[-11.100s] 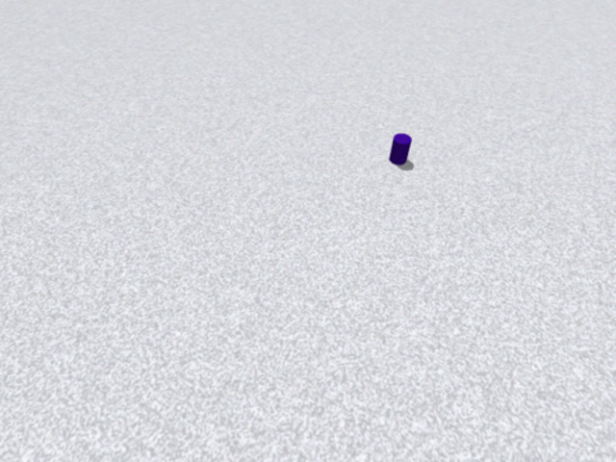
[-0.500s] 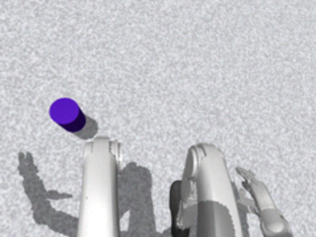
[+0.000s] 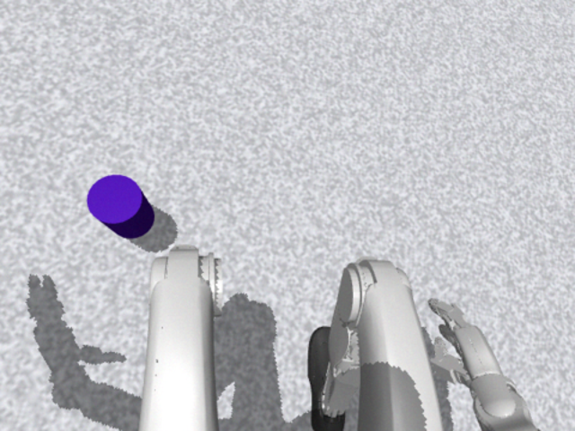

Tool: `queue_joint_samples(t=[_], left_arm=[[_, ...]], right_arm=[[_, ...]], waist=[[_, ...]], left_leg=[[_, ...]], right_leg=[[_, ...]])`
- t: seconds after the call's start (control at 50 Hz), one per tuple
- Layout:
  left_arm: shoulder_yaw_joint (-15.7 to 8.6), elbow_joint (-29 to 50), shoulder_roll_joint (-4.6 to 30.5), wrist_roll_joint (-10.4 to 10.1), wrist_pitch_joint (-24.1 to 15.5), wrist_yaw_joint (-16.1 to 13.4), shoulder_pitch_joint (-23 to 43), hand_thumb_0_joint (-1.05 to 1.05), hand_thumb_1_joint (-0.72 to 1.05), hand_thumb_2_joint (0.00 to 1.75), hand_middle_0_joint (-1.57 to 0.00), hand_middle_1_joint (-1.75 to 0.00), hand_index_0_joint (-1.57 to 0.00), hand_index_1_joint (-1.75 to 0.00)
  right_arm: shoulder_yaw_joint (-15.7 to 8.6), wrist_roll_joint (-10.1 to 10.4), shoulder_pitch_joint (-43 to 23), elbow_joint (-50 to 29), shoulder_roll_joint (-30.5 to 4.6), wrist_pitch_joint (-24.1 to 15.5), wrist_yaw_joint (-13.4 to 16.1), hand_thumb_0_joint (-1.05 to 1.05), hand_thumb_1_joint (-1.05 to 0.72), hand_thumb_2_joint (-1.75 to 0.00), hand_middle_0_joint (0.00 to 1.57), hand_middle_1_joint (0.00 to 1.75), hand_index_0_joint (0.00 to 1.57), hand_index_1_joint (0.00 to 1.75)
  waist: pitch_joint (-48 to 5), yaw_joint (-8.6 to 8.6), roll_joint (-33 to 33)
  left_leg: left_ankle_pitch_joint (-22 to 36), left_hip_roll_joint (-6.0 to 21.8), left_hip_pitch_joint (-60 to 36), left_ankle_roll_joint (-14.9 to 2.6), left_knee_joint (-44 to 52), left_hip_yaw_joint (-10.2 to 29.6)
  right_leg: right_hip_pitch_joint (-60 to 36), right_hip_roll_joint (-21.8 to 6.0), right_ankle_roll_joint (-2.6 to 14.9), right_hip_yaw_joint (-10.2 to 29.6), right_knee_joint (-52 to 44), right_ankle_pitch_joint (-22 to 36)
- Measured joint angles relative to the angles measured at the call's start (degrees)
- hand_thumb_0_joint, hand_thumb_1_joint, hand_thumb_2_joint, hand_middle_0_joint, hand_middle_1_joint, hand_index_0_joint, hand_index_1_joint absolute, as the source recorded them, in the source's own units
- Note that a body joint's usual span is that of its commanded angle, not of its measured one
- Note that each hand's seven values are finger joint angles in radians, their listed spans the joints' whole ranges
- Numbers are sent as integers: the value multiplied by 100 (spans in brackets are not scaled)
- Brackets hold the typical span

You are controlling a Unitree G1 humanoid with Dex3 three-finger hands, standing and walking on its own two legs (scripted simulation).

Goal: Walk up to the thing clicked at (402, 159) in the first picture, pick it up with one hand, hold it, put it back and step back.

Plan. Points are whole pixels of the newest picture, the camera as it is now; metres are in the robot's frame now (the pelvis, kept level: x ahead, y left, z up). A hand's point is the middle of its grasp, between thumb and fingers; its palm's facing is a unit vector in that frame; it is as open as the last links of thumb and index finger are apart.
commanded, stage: go down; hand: left
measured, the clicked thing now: (124, 209) +0.42 +0.31 -0.30
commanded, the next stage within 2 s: none
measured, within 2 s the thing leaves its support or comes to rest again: neither
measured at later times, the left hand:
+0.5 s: hand out of the picture +0.28 +0.50 +0.03, palm faces +0.47 -0.88 -0.07, open 17.5 cm
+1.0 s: hand out of the picture +0.28 +0.50 +0.03, palm faces +0.46 -0.89 -0.06, open 17.5 cm
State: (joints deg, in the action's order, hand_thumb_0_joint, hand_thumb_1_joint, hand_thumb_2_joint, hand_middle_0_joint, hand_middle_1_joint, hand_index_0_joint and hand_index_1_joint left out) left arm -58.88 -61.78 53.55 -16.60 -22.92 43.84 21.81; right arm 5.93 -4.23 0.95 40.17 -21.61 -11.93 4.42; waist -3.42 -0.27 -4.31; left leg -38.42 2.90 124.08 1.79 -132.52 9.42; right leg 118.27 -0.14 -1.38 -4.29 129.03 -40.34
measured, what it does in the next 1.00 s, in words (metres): stands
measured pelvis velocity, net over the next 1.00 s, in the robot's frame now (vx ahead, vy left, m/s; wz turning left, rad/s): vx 0.00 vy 0.00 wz -0.02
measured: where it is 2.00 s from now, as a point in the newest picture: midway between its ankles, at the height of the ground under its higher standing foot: (259, 399)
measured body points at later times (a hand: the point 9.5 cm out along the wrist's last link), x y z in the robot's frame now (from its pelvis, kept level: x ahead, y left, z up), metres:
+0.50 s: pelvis +0.00 +0.00 +0.00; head +0.20 +0.09 +0.39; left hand +0.25 +0.54 +0.04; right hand +0.21 -0.26 -0.10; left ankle +0.09 +0.14 -0.33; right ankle +0.10 -0.13 -0.33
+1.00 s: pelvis +0.00 +0.00 -0.01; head +0.20 +0.10 +0.38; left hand +0.25 +0.55 +0.03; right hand +0.22 -0.26 -0.10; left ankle +0.09 +0.14 -0.33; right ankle +0.10 -0.13 -0.33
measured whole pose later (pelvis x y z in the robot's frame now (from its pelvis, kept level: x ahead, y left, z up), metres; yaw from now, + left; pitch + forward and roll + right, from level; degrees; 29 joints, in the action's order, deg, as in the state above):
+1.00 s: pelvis +0.00 +0.00 -0.01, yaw -1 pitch +28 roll -8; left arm -61.3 -62.9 56.6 -18.9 -24.2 46.2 24.8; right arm 7.8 -4.5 0.4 39.8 -22.3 -11.7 4.4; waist -2.0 0.4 -4.9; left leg -38.4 2.8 125.4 1.4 -134.7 10.3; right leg 118.9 0.3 -1.8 -4.8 130.3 -40.1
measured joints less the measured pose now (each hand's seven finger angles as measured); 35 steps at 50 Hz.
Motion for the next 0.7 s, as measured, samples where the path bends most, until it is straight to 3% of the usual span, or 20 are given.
queue_joint_samples(t=[0.7], left_arm=[[-201, -145, 272, -129, -52, 129, 291, -1, -60, 13, -5, -11, -5, -12]], right_arm=[[141, -17, 11, -3, -53, 41, -8, 1, -90, -90, 21, 30, 21, 30]], waist=[[89, 76, -20]], left_leg=[[8, 3, 81, -11, -121, 59]], right_leg=[[56, 36, -23, -35, 72, 32]])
